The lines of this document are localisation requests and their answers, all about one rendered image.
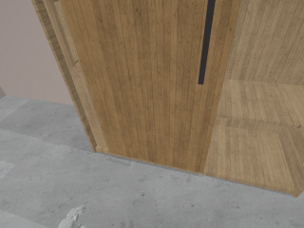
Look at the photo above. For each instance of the handle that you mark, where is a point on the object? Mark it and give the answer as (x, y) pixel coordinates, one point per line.
(206, 39)
(60, 32)

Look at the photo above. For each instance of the left robot hand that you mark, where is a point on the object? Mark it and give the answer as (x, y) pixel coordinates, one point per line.
(71, 217)

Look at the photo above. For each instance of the wardrobe door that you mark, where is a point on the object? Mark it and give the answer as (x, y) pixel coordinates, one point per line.
(141, 61)
(78, 77)

